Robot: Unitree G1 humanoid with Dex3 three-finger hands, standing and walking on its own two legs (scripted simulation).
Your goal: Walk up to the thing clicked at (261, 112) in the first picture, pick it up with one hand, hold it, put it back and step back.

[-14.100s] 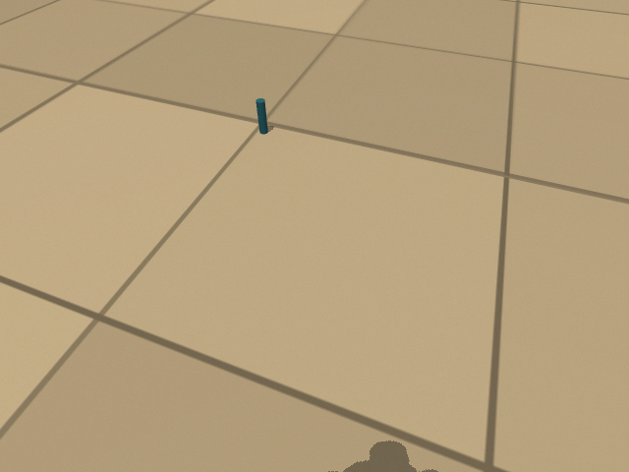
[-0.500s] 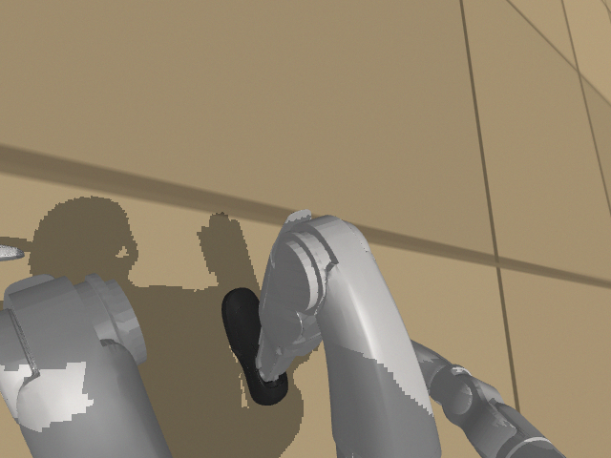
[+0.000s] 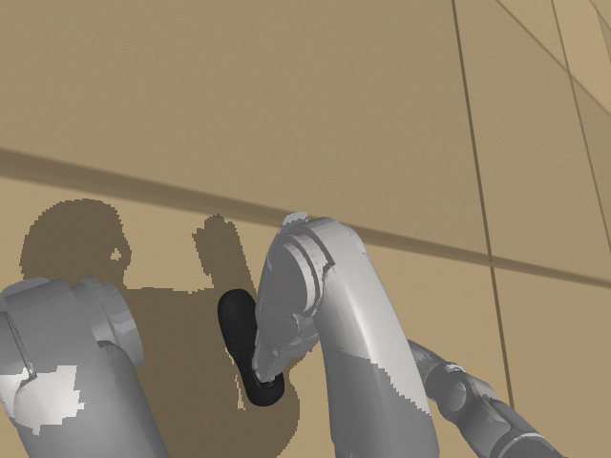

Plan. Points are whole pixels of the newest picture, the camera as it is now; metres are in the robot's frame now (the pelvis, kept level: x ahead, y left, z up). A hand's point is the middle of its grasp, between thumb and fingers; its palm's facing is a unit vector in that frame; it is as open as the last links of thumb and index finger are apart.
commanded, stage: close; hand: left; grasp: from the side
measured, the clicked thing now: out of the picture +0.45 +0.26 -0.19
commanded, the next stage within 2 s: settle in 0.12 s
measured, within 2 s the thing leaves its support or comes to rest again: leaves its support in 0.48 s
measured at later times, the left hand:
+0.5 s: hand out of the picture +0.45 +0.26 -0.17, palm faces +0.27 -0.96 -0.01, open 6.5 cm
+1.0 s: hand out of the picture +0.43 +0.28 -0.05, palm faces +0.24 -0.97 -0.06, open 6.4 cm
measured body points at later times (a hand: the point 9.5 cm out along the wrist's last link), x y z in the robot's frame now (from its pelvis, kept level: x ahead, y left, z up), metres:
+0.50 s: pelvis +0.00 +0.00 +0.00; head +0.24 +0.19 +0.33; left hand +0.43 +0.31 -0.16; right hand +0.15 -0.25 -0.03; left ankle +0.08 +0.12 -0.26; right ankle +0.16 -0.13 -0.26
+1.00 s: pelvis +0.01 -0.01 +0.03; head +0.20 +0.15 +0.40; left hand +0.41 +0.33 -0.04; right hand +0.17 -0.25 -0.04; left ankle +0.08 +0.12 -0.26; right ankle +0.16 -0.13 -0.26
